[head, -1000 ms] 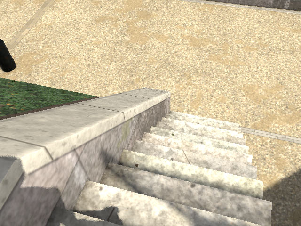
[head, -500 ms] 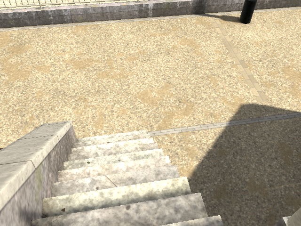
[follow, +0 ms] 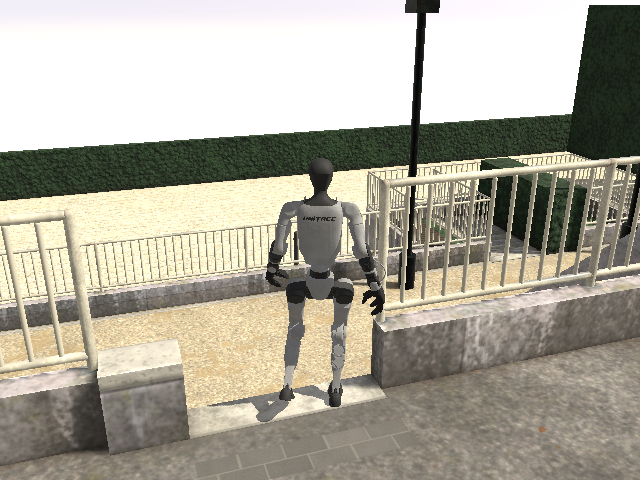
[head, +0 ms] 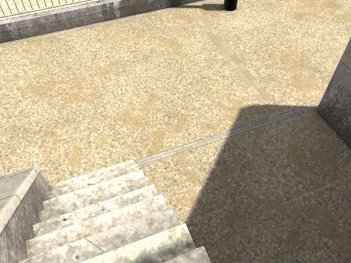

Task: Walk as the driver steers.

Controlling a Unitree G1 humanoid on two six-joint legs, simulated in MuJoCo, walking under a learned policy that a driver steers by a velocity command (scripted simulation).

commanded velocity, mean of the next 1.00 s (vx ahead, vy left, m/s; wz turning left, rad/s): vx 0.99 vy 0.00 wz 0.83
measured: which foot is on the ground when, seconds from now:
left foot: up 0.00-0.42, down 0.44-1.00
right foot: down 0.00-0.44, up 0.46-1.00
